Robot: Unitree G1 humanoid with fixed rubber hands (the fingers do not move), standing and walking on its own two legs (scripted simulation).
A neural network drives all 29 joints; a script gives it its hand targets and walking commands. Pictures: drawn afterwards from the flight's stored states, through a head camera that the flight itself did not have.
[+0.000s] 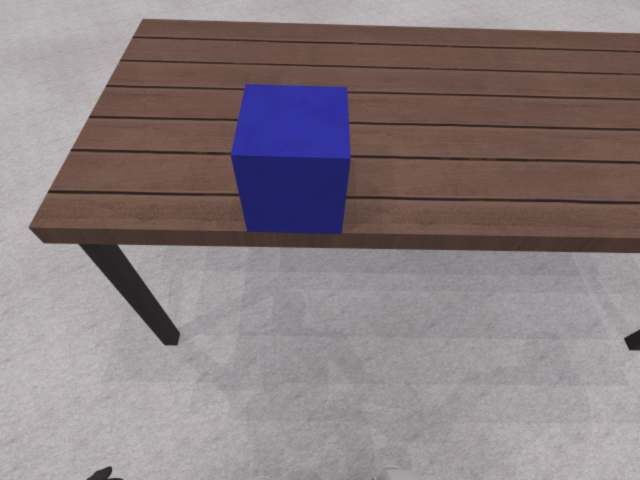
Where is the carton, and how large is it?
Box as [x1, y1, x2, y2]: [231, 84, 350, 233]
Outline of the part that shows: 245,84 231,151 231,158 247,231 341,233 350,160 346,87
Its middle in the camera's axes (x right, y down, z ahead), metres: -0.04 -0.13 +0.65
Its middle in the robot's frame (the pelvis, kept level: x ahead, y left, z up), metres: +0.61 +0.06 +0.00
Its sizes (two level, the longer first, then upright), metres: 0.167 0.165 0.177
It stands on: a table, 0.66 m high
